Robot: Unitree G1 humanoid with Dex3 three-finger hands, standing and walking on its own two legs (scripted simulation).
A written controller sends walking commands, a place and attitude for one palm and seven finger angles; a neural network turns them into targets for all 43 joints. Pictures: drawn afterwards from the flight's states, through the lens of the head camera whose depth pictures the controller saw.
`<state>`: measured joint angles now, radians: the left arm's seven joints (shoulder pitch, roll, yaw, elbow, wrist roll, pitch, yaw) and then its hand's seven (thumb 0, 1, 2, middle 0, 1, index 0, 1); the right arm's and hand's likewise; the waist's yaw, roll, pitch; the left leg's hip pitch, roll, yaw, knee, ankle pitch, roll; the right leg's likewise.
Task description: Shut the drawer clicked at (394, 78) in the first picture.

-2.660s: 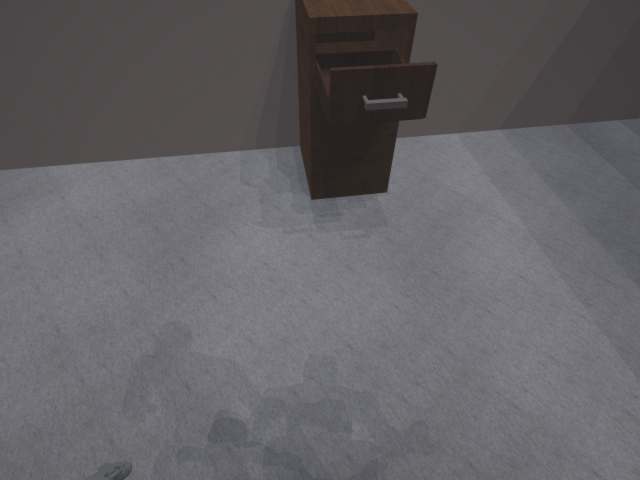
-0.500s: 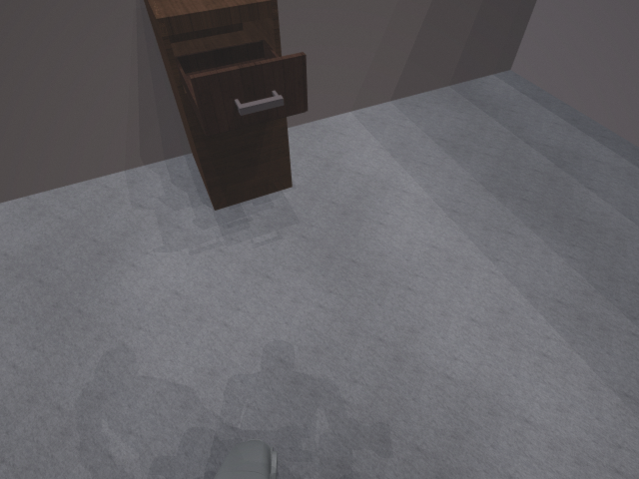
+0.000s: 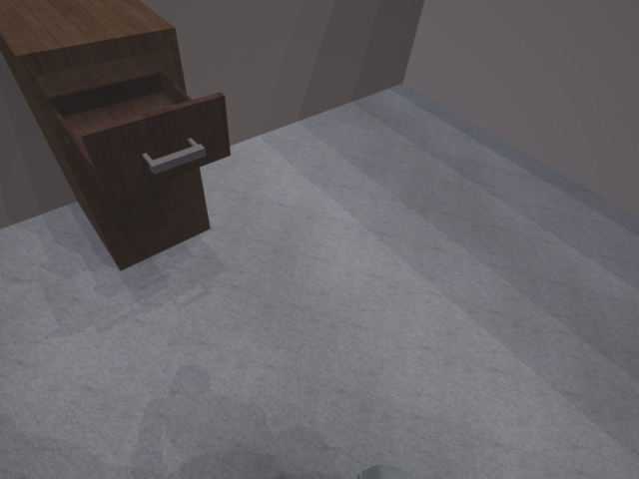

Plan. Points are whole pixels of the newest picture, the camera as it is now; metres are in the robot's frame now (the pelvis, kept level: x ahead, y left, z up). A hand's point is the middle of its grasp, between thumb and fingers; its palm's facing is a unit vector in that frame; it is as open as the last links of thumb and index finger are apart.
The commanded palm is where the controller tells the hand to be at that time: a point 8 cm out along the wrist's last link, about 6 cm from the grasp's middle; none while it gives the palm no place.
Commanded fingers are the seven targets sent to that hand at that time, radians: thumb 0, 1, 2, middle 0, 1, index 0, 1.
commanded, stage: walk to a spot facing it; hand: left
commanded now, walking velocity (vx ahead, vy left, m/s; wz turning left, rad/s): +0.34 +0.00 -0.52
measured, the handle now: (174, 154) +0.79 +0.41 -0.11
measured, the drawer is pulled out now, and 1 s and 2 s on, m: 0.29 0.29 0.29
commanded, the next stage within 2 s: turn to face it in 1.00 s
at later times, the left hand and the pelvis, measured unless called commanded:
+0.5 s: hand (302, 345) +0.37 +0.05 -0.17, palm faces -0.30 -0.94 -0.15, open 7.4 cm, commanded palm none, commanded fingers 0.00 0.90 0.90 -0.20 -0.30 -0.20 -0.30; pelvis +0.19 -0.07 -0.02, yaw -14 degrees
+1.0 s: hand (287, 361) +0.34 +0.07 -0.17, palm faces -0.16 -0.98 -0.15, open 7.4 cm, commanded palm none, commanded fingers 0.00 0.90 0.90 -0.20 -0.30 -0.20 -0.30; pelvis +0.40 -0.10 -0.01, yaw -18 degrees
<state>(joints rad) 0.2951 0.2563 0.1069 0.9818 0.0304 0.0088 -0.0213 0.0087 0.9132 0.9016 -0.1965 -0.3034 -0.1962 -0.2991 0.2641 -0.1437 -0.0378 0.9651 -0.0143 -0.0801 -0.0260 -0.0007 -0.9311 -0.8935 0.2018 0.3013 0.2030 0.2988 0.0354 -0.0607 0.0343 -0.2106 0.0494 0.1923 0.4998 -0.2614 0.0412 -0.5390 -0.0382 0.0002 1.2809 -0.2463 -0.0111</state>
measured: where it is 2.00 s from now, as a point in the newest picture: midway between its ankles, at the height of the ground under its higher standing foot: (353, 387)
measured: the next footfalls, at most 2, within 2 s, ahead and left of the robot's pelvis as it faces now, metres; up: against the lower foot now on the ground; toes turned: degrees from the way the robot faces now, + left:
right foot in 0.42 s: +0.28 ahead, -0.15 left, +0.00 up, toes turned -22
left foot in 1.04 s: +0.58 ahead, -0.04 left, +0.00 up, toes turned -10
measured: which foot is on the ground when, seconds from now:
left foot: down 0.00-0.42, up 0.44-1.00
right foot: up 0.00-0.40, down 0.42-1.00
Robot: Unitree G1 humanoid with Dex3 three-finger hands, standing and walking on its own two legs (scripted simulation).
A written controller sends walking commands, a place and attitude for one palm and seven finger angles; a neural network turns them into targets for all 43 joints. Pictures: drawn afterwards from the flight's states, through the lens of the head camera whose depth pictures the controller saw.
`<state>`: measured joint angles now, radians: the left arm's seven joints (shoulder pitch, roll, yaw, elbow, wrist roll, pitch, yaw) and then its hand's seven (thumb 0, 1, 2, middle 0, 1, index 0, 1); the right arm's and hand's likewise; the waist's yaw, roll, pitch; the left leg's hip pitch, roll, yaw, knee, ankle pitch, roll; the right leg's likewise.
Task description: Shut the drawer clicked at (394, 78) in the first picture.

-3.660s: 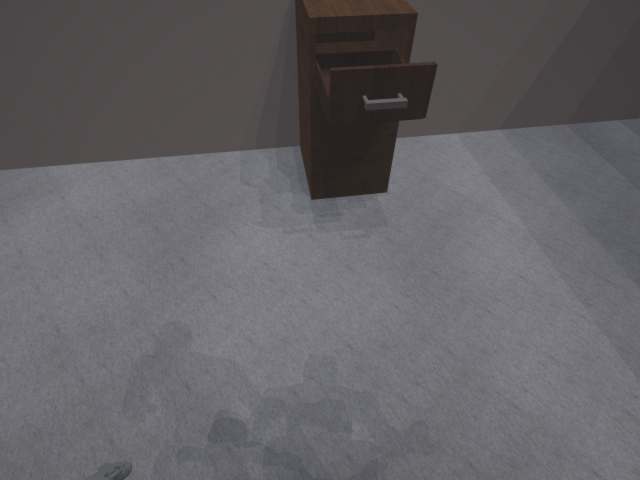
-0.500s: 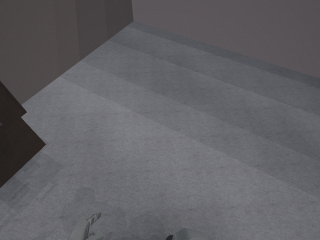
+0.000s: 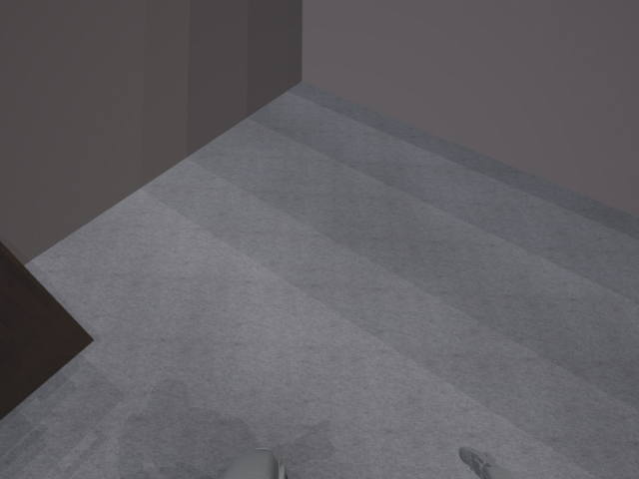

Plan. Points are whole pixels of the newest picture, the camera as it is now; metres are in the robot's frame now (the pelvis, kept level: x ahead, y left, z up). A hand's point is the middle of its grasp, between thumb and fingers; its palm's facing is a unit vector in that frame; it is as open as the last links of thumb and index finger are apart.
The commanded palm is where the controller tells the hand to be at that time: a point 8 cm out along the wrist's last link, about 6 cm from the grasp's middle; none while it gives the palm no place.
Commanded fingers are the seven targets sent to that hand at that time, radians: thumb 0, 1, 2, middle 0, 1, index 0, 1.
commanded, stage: turn to face it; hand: left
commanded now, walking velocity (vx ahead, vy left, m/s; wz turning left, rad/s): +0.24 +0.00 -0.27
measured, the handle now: out of the picture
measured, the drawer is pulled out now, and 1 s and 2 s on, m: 0.29 0.29 0.29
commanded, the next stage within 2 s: take the last steps up to it in 1.90 s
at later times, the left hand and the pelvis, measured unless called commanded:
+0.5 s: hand (211, 386) +0.25 +0.20 -0.15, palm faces +0.10 -0.97 -0.22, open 7.3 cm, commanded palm none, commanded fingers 0.00 0.90 0.90 -0.20 -0.30 -0.20 -0.30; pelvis +0.13 +0.01 +0.01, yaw +6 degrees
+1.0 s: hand out of the picture +0.06 +0.25 -0.19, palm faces +0.47 -0.85 -0.25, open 7.3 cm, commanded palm none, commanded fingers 0.00 0.90 0.90 -0.20 -0.30 -0.20 -0.30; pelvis +0.14 +0.04 -0.01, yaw +25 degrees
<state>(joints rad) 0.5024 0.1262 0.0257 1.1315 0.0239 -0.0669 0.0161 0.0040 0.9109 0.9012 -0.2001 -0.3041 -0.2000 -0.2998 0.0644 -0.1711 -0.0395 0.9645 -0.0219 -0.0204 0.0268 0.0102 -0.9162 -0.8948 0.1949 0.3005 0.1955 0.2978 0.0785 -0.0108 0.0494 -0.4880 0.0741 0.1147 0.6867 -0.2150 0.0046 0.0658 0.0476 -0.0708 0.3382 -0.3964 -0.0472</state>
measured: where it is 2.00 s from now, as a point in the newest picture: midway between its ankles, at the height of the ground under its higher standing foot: outside the picture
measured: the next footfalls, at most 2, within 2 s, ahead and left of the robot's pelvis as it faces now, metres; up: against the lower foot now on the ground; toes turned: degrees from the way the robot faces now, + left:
left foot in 0.04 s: +0.15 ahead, +0.11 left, +0.00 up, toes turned +7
right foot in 0.52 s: +0.20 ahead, -0.11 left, +0.00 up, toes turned +2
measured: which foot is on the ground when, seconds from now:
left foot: up 0.00-0.02, down 0.04-0.54, up 0.56-0.96, down 0.98-1.00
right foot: down 0.00-0.04, up 0.06-0.50, down 0.52-0.98, up 1.00-1.00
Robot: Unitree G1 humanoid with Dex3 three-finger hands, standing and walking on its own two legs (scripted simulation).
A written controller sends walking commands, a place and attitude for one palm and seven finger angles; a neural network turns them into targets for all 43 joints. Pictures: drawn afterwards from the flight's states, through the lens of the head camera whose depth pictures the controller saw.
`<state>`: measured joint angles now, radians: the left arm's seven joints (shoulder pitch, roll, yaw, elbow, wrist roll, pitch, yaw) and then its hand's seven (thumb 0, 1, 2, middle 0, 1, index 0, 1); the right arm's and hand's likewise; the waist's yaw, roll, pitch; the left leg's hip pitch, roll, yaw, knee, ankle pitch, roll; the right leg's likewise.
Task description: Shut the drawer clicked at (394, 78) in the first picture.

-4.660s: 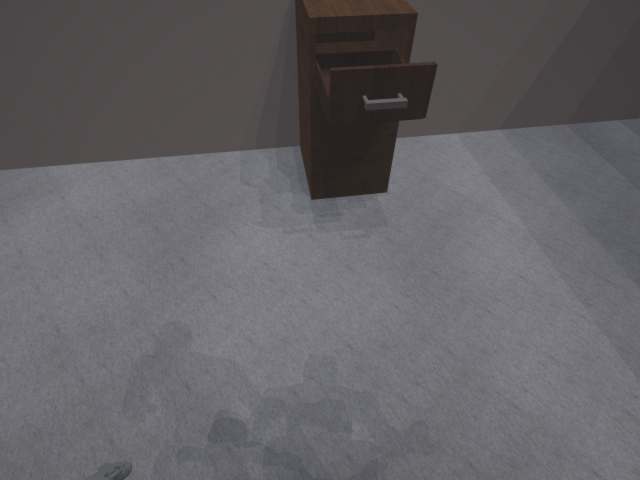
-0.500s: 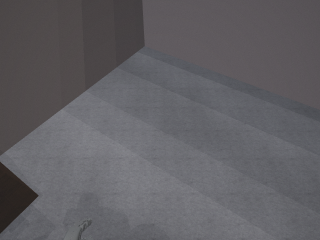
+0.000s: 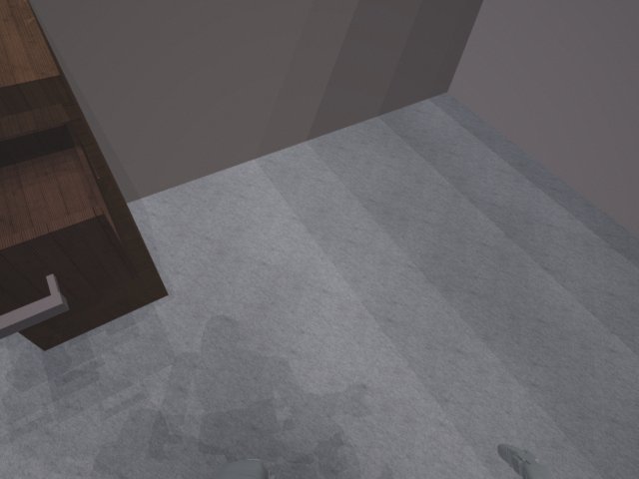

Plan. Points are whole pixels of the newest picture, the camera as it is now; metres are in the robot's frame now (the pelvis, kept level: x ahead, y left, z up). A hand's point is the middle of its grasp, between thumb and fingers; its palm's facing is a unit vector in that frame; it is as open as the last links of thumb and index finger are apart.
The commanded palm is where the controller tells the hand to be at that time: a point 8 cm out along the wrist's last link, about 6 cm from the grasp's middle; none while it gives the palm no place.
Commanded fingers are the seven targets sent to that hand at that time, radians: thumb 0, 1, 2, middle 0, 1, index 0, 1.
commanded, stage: turn to face it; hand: left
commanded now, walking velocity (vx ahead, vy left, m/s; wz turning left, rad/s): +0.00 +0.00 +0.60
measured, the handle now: (12, 309) +0.31 +0.48 -0.09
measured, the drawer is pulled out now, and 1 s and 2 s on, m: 0.29 0.29 0.29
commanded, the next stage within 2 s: take the last steps up to it in 0.90 s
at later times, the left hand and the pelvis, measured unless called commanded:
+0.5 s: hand out of the picture +0.07 +0.25 -0.13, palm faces +0.28 -0.93 -0.23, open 7.4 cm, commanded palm none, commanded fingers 0.00 0.90 0.90 -0.20 -0.30 -0.20 -0.30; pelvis -0.01 +0.02 +0.03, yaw +16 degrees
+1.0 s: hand out of the picture -0.08 +0.15 -0.13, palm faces +0.54 -0.80 -0.26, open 7.4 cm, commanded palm none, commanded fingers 0.00 0.90 0.90 -0.20 -0.30 -0.20 -0.30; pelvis -0.02 -0.04 +0.03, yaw +32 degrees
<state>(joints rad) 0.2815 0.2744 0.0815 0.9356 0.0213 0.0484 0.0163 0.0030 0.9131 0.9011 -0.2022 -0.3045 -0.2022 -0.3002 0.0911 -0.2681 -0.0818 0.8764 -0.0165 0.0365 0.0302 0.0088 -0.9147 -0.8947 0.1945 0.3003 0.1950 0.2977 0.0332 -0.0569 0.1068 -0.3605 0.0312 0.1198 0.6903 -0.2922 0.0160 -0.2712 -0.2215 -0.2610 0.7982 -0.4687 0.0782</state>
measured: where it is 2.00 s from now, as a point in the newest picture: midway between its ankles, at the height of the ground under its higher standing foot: outside the picture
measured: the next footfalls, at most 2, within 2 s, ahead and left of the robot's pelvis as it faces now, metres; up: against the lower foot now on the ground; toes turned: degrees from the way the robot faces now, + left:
right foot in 0.68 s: +0.06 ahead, -0.13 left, +0.00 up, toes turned +24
left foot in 1.14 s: -0.09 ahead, +0.09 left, +0.00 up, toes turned +36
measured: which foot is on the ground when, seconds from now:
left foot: down 0.00-0.68, up 0.70-1.00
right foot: up 0.00-0.66, down 0.68-1.00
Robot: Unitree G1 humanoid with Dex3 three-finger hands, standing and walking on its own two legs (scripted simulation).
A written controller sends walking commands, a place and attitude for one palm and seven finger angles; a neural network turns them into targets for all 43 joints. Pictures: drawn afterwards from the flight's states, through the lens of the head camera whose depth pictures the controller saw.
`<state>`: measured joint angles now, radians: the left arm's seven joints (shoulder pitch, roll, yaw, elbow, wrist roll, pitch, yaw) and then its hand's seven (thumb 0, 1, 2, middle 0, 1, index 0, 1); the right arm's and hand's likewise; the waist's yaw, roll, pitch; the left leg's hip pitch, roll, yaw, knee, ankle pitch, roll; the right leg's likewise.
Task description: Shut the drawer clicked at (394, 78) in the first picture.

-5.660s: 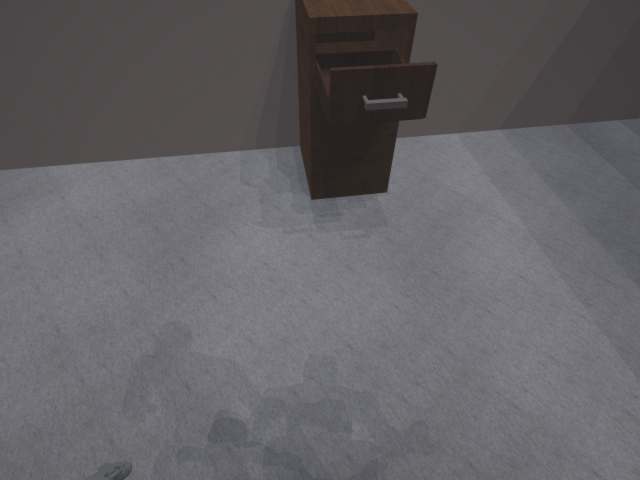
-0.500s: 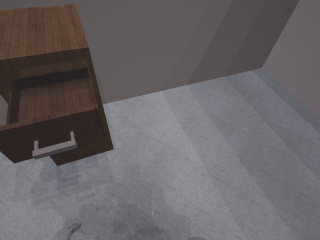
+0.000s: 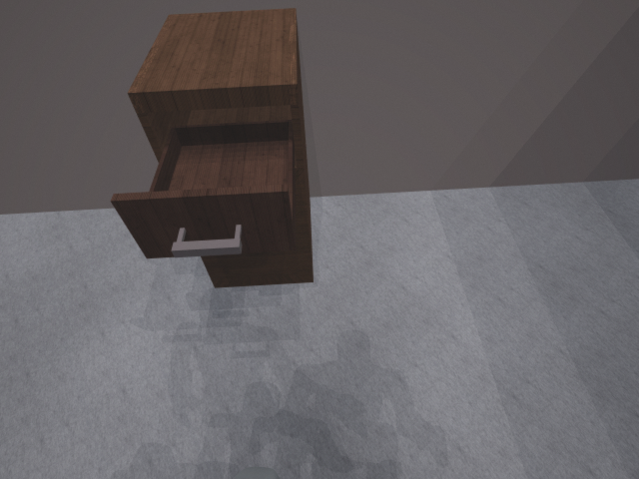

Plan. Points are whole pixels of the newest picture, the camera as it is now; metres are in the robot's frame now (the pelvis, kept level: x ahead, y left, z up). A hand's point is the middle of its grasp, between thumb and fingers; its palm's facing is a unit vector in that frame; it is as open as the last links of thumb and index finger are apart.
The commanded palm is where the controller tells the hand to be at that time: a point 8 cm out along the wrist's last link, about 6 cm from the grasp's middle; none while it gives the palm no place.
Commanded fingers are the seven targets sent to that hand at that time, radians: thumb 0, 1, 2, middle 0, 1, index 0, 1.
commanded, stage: take the last steps up to it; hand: left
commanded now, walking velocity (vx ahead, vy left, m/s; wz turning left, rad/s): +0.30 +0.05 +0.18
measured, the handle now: (208, 239) +0.55 +0.26 -0.11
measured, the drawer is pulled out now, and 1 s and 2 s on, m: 0.29 0.29 0.29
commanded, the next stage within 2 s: come to a stop and stand still in 0.98 s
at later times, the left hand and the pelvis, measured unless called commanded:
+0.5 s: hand out of the picture +0.08 +0.27 -0.18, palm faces +0.10 -0.98 -0.17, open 7.4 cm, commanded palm none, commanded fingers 0.00 0.90 0.90 -0.20 -0.30 -0.20 -0.30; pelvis +0.06 +0.08 +0.00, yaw +3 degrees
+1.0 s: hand (209, 388) +0.27 +0.21 -0.16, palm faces +0.11 -0.97 -0.23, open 7.1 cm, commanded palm none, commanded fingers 0.00 0.90 0.90 -0.20 -0.30 -0.20 -0.30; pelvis +0.21 +0.02 -0.01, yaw +4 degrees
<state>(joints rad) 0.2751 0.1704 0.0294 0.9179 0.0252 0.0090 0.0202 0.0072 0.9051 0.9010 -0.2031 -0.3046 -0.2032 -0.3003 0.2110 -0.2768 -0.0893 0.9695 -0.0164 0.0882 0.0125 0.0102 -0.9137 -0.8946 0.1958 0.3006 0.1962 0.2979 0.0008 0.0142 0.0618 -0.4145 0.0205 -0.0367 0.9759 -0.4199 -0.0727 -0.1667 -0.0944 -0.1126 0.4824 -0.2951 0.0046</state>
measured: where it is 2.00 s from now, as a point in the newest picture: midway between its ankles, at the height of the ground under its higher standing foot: (317, 462)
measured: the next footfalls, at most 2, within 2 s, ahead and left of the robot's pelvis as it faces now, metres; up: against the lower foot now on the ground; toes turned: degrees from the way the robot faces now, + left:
left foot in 0.14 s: +0.01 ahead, +0.14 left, +0.00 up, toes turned +5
right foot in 0.78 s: +0.30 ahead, -0.06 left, +0.00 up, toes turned -1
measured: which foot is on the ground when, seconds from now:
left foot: up 0.00-0.12, down 0.14-0.78, up 0.80-1.00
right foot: down 0.00-0.14, up 0.16-0.76, down 0.78-1.00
